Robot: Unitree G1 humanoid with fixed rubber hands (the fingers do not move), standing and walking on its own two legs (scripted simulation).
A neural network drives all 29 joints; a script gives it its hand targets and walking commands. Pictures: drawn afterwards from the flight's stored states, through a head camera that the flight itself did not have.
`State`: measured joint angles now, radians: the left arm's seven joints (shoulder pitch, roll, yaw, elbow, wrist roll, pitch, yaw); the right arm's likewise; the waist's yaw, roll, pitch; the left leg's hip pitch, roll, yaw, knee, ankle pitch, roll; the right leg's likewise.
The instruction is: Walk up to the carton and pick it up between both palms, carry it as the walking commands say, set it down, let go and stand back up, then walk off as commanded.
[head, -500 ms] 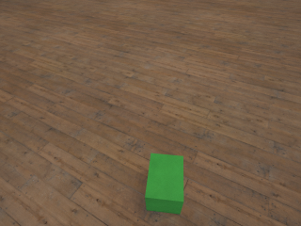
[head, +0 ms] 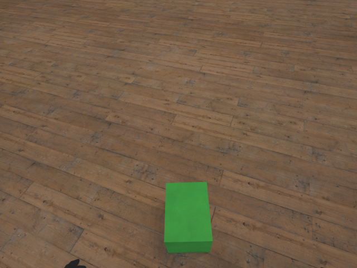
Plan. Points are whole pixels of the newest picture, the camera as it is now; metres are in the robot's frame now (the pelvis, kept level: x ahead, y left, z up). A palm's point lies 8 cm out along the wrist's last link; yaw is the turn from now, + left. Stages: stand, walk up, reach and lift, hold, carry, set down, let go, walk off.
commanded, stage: walk up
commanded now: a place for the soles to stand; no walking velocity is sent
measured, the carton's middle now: (187, 217) +0.46 +0.01 -0.65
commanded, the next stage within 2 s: reach and lift in 1.28 s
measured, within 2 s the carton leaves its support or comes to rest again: neither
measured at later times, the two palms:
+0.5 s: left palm out of the picture +0.13 +0.31 -0.10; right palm out of the picture +0.09 -0.33 -0.08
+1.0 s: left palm out of the picture +0.14 +0.32 -0.09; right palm out of the picture +0.07 -0.31 -0.10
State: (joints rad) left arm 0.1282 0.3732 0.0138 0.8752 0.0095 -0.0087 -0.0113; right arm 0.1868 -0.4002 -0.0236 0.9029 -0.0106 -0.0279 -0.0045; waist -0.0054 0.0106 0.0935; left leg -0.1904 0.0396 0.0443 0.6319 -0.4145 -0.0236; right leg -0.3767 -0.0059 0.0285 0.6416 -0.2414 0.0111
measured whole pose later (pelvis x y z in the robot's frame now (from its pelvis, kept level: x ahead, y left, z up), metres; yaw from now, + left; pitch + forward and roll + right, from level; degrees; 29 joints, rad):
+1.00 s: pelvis +0.00 +0.02 +0.00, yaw -4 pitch -3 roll +1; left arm 0.08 0.42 0.01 0.98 0.01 0.00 0.00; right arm 0.11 -0.40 -0.06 0.98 -0.01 0.02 0.01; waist -0.01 -0.01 0.11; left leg -0.12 0.04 0.12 0.58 -0.41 0.00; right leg -0.34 0.01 0.10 0.59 -0.20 0.03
